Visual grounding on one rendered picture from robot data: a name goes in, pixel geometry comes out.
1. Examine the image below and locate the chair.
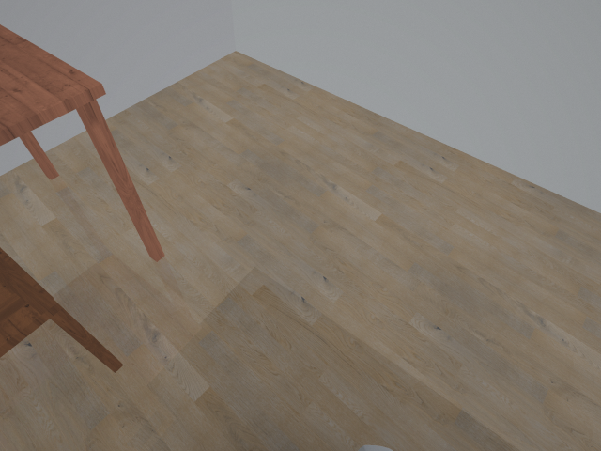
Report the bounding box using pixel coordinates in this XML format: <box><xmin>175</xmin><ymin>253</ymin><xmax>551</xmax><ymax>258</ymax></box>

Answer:
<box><xmin>0</xmin><ymin>248</ymin><xmax>123</xmax><ymax>373</ymax></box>

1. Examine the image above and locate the table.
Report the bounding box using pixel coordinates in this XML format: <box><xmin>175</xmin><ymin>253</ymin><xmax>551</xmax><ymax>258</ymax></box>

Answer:
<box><xmin>0</xmin><ymin>24</ymin><xmax>164</xmax><ymax>262</ymax></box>

